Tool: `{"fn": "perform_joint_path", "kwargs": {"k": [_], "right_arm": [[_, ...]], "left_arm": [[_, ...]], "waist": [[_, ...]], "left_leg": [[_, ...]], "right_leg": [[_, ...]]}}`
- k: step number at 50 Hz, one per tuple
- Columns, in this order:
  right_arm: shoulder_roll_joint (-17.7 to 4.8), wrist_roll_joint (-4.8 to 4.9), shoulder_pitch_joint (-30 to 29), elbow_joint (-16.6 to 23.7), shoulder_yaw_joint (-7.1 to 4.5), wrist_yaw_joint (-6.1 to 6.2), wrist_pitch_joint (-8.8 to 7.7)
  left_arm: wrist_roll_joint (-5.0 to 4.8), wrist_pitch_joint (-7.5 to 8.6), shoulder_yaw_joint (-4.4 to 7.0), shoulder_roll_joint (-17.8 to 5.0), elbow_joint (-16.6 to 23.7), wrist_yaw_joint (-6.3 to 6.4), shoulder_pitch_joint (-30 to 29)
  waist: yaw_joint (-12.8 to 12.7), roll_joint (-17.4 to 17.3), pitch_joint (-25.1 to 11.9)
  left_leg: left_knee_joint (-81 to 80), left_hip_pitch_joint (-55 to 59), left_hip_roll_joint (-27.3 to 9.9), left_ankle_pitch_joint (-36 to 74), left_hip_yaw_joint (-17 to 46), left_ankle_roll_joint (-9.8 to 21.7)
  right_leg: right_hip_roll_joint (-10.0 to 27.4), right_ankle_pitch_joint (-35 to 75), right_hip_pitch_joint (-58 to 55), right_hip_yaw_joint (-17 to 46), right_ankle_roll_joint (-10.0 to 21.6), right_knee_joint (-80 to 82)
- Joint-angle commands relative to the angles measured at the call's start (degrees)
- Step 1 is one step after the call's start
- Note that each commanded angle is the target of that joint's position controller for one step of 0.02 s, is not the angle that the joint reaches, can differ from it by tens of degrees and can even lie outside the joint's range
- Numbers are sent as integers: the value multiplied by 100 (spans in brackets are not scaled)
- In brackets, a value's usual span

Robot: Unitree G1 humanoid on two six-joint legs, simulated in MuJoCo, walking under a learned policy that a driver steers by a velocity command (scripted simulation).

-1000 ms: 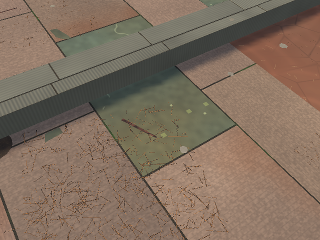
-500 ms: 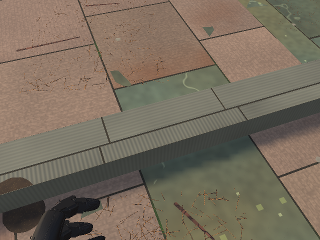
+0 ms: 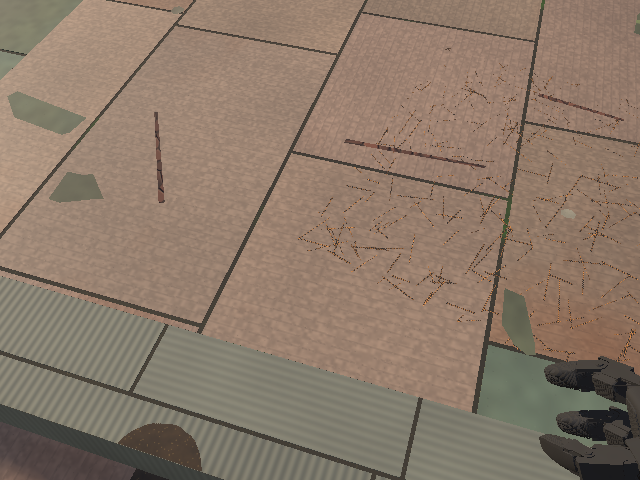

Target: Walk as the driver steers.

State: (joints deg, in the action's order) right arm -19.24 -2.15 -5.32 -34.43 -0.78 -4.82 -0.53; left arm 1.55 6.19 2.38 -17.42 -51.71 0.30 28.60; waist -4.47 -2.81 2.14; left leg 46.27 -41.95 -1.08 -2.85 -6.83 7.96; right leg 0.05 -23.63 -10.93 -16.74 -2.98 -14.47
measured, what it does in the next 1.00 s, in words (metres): climbs: left foot, then right foot 0.14 m higher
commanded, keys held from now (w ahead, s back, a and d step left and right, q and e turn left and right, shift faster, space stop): q+shift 0.20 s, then e+shift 0.80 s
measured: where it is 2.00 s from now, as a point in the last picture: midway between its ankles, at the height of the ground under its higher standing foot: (418, 468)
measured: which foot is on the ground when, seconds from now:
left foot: up 0.00-0.04, down 0.06-0.48, up 0.50-0.86, down 0.88-1.00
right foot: down 0.00-0.04, up 0.06-0.46, down 0.48-0.84, up 0.86-1.00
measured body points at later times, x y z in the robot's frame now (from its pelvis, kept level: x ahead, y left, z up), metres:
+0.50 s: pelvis +0.32 -0.02 +0.05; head +0.36 -0.01 +0.50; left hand +0.48 +0.21 -0.03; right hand +0.43 -0.28 -0.08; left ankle +0.21 +0.01 -0.67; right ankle +0.43 -0.05 -0.59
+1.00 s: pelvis +0.44 -0.04 +0.14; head +0.46 -0.08 +0.59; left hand +0.71 +0.18 +0.10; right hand +0.50 -0.34 +0.03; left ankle +0.54 +0.10 -0.58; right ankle +0.39 -0.15 -0.52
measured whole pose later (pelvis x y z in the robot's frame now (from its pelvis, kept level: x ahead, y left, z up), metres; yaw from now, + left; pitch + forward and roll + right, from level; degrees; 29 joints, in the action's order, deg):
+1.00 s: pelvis +0.44 -0.04 +0.14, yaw -15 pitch +2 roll +4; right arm -16.0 0.4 11.1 -37.7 -3.0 5.2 -0.8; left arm -1.6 -3.0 3.8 -20.0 -28.9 -0.9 8.0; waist 2.0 0.1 0.4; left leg 33.9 -23.9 1.1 -12.7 1.1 -2.4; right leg -0.7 -30.4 32.2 7.3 -1.9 -68.0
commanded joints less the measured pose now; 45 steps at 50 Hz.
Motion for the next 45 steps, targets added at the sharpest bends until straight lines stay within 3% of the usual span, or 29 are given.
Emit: {"fn": "perform_joint_path", "kwargs": {"k": [1, 2, 3, 4, 5, 6, 7, 9, 13, 15, 19, 23, 24, 25, 26, 27, 28, 29, 30, 32, 35, 37, 39, 40, 41, 42, 43, 44, 45], "right_arm": [[-430, -90, 2225, -335, -159, 161, 1], [-644, -71, 3522, -762, -336, 281, -75], [-905, 191, 3467, -933, -546, 448, -44], [-1789, -22, 2878, -706, -672, 457, 11], [-1789, 45, 2945, -378, -786, 445, 39], [-1604, 90, 2573, -340, -776, 533, 101], [-1233, 159, 2396, -386, -682, 599, 126], [-765, 206, 2339, -467, -479, 679, 46], [-784, -52, 2700, -866, -406, 581, -312], [-463, 47, 2846, -1186, -272, 567, -344], [-399, 120, 2947, -1307, -183, 810, -178], [-781, 227, 1987, -856, -384, 735, -171], [-843, 321, 1727, -619, -444, 715, -171], [-442, 142, 1569, -314, -410, 668, -145], [42, -154, 2452, 68, -281, 523, -70], [-266, -27, 2498, -156, -298, 336, -116], [-69, 50, 2080, 103, -224, 289, -82], [129, -31, 2031, 188, -121, 312, -67], [139, -5, 2018, 227, -91, 357, -81], [208, 163, 1883, 389, -25, 418, -152], [399, 137, 1154, 722, 53, 613, -202], [377, 38, 954, 826, 119, 828, -101], [7, 117, 1729, 341, -23, 833, -126], [-297, 91, 2722, -90, -121, 818, -163], [-653, 186, 3502, -545, -293, 797, -209], [-388, 514, 3021, -619, -317, 773, -245], [474, 511, 1832, -288, -42, 822, -208], [912, 251, 1602, 71, 104, 912, -187], [532, 163, 1416, 281, 30, 1010, -191]], "left_arm": [[-5, 9, 204, -1137, 812, 123, -1240], [-127, -73, 222, -1170, 1030, 57, -1683], [-181, -155, 215, -867, 997, -78, -2014], [-61, -110, 58, -411, 1493, -12, -936], [-39, -107, 18, -577, 1753, 79, -1183], [-73, -124, -64, -526, 1788, 123, -1170], [81, -167, -73, -471, 1833, 110, -1371], [236, -379, -147, -230, 1922, 91, -1571], [147, -638, -309, 394, 2557, 336, -2471], [186, -679, -433, 637, 2933, 358, -3158], [128, -869, -520, 758, 2854, 170, -2872], [-99, -930, -193, 50, 1959, 96, -896], [-99, -907, -46, -186, 1890, 57, -533], [-71, -910, 136, -756, 1888, 14, -761], [-153, -988, 247, -918, 2194, 186, -1948], [76, -679, -9, -601, 2655, 199, -2399], [-146, -526, -53, -254, 2509, 165, -2299], [-301, -449, -43, -217, 2275, 126, -2097], [-311, -380, 16, -287, 2100, 108, -1970], [-308, -317, 12, -151, 1984, 95, -1791], [-406, -429, 145, -307, 1810, 115, -1317], [-464, -850, 358, -698, 2097, 332, -1597], [-449, -1004, 623, -1166, 2558, 478, -2205], [-435, -1043, 760, -1464, 2973, 511, -2953], [-387, -1021, 812, -1463, 3178, 448, -3150], [-449, -983, 648, -901, 2932, 317, -2514], [-354, -873, 357, -62, 2710, 120, -1686], [-228, -736, 104, 358, 2601, -60, -1635], [-112, -648, 32, 493, 2592, -164, -1508]], "waist": [[1718, 867, -832], [2257, 623, -1291], [2168, -822, -715], [897, -965, -1049], [1234, -43, -2524], [879, 423, -2223], [632, 759, -1451], [331, 779, -454], [324, 509, -600], [343, 540, -211], [415, 181, -912], [-404, -390, -1835], [-710, -212, -1882], [-526, 1238, -1403], [507, 2626, -1968], [506, 1418, -1439], [532, 419, -532], [808, -412, 102], [943, -522, 158], [959, -23, 43], [683, 302, -469], [607, 1404, -868], [899, 1564, -1511], [1377, 1468, -1601], [1554, 953, -1616], [1284, -736, -1669], [604, -1110, -1610], [602, -81, -1246], [272, 185, -727]], "left_leg": [[24, 3203, 626, -218, -287, 426], [-1017, 4786, 636, 524, 114, 614], [-2089, 5608, 327, 1832, 721, 663], [-1054, 6486, -1160, 7451, 2778, 1327], [-1631, 7202, -1742, 6872, 3857, 2002], [-2155, 6398, -1700, 4664, 4062, 1944], [-2399, 5427, -1270, 3108, 3783, 1707], [-2515, 3719, -775, 3029, 3150, 1353], [-2849, 2981, -948, 2701, 2964, 1096], [-3034, 2748, -548, 1754, 2446, 639], [-3584, 3670, -469, 4987, 1182, 168], [-1525, 4591, -1060, 8348, 412, -21], [104, 4281, -797, 8095, 130, -125], [2823, 2360, 427, 659, 127, -534], [5293, 629, 1343, -1943, 1263, -820], [6734, 63, 1333, -2543, 2013, -781], [6823, -301, 1222, -2463, 1737, -724], [6471, -530, 975, -2213, 1540, -660], [6096, -439, 744, -1946, 1451, -626], [5316, -254, 503, -1685, 1398, -624], [2774, 37, 501, -1219, 1260, -805], [943, 403, 915, -1916, 588, -1082], [-223, 1823, 925, -1537, 687, -1088], [-1124, 3073, 1017, -1325, 513, -1021], [-1954, 3838, 966, -682, 511, -1057], [-2586, 4091, 307, 1077, 1177, -965], [-2674, 3787, -491, 1580, 1992, -597], [-2488, 3318, -1069, 1398, 2345, -234], [-2164, 3050, -1571, 2856, 2669, 179]], "right_leg": [[1508, 9168, 1483, 269, 326, -2519], [1367, 8055, 2314, 417, 345, -4383], [-14, 1102, 3983, 242, 87, -6866], [-165, -607, 5543, 887, -164, -8939], [-81, -127, 5910, 1860, -126, -9457], [77, 208, 6021, 2040, -115, -9280], [287, 8, 6120, 2017, -119, -9076], [352, -379, 6326, 1810, -144, -9362], [169, -840, 7365, 1569, 130, -10888], [235, -682, 7771, 1423, 350, -9929], [94, -241, 5747, 758, 756, -7214], [-438, -247, 3687, 854, 1123, -5190], [-733, 54, 2923, 1280, 1362, -3888], [286, 2101, 2336, 4049, 2036, -2148], [1422, 4123, 2084, 7805, 2894, -655], [1744, 2524, 2539, 8108, 2507, -373], [1361, 1511, 3162, 7340, 2061, -529], [972, 999, 3589, 6288, 1650, -723], [559, 998, 3833, 5333, 1437, -811], [71, 1665, 3624, 4378, 1193, -678], [-453, 3062, 2758, 3614, 621, -682], [-706, 5365, 1999, 3385, -336, -258], [-706, 6599, 2069, 3276, -1182, -621], [-850, 7510, 2885, 3116, -1498, -914], [-978, 7244, 3191, 3216, -1505, -1519], [-1133, 3392, 3326, 3261, -883, -3095], [-1252, -394, 3715, 3055, -362, -4496], [-929, -1068, 3939, 2947, 154, -5408], [-916, -1513, 4553, 2592, 228, -6143]]}}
